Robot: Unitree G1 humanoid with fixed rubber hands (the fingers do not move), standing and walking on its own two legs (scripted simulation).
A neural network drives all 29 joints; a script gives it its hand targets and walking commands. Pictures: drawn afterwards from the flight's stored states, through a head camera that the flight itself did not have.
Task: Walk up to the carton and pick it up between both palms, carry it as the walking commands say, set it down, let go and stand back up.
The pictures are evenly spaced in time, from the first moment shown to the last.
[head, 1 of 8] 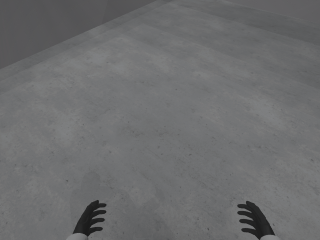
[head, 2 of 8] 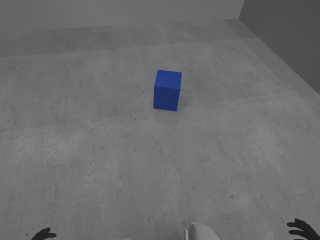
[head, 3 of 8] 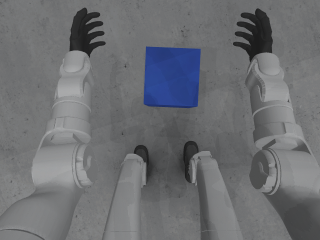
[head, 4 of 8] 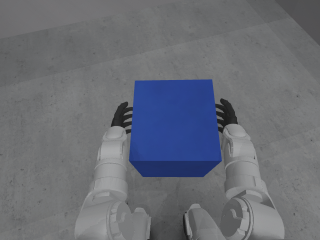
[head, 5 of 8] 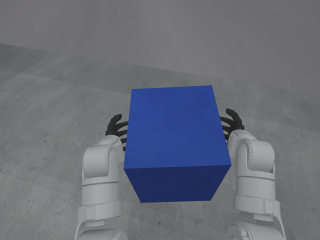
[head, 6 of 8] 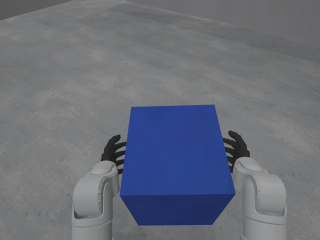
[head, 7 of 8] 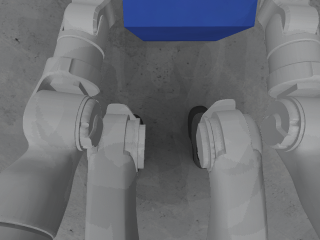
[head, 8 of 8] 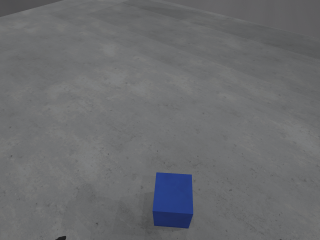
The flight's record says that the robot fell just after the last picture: no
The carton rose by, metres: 0.71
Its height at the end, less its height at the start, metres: +0.00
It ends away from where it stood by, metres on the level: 1.25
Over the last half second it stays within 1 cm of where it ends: yes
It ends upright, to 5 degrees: yes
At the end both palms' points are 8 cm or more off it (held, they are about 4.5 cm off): yes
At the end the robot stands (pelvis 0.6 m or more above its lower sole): yes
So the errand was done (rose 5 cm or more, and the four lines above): yes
